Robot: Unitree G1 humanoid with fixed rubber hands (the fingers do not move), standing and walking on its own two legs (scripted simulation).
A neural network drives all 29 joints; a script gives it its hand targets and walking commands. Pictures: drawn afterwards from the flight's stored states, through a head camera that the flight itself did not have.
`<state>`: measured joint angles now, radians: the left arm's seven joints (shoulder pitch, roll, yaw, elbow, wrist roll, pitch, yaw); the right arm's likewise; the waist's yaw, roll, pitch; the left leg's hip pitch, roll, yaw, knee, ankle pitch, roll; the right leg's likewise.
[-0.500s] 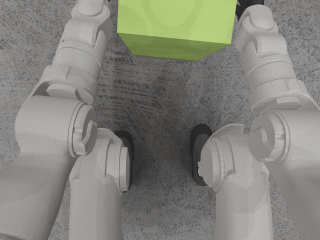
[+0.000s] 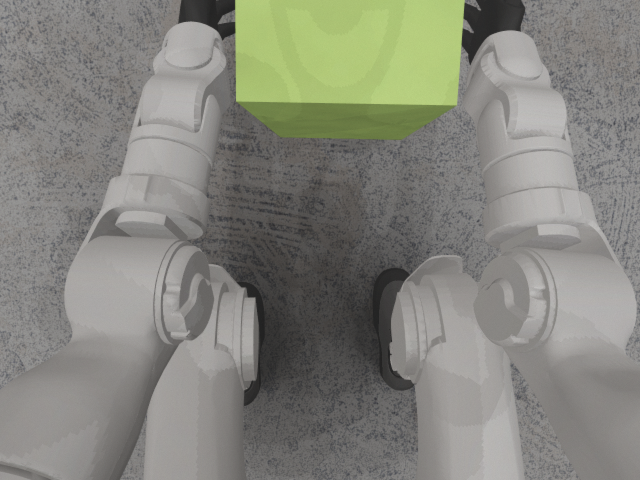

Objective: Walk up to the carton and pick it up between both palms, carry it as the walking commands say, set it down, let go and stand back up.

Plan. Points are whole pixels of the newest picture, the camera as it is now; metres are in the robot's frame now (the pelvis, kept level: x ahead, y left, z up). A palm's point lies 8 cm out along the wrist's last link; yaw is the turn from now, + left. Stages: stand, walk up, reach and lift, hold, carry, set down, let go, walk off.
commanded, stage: reach and lift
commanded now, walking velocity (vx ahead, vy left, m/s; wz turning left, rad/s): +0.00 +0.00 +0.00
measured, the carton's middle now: (344, 60) +0.54 -0.03 -0.21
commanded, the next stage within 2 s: none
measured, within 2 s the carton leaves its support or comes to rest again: neither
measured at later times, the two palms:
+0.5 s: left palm out of the picture +0.55 +0.10 -0.07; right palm (531, 23) +0.52 -0.17 -0.06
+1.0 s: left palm out of the picture +0.53 +0.11 +0.01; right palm (595, 1) +0.51 -0.16 +0.01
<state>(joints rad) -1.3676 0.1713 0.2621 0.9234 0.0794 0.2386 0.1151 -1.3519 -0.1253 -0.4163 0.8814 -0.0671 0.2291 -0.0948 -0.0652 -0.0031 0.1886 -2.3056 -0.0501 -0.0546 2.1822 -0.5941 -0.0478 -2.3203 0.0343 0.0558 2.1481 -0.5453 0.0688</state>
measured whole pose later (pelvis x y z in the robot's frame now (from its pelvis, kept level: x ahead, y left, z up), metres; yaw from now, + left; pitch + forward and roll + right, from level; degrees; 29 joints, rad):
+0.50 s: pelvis +0.00 +0.00 +0.04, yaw +1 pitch +45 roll -1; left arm -1.33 0.08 0.38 0.82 0.21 0.33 0.09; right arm -1.25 -0.02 -0.53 0.69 -0.20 0.32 -0.10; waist -0.06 0.02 0.05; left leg -2.24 -0.05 -0.05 2.02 -0.56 -0.05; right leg -2.25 0.02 0.06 1.99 -0.52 0.06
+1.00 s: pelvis +0.00 +0.00 +0.09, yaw +1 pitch +45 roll +0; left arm -1.22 0.02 0.43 0.75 0.26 0.37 0.06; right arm -1.15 0.04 -0.56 0.65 -0.24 0.36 -0.08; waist -0.06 0.01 -0.08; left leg -2.13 -0.05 -0.05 1.87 -0.53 -0.04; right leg -2.14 0.02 0.06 1.84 -0.50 0.06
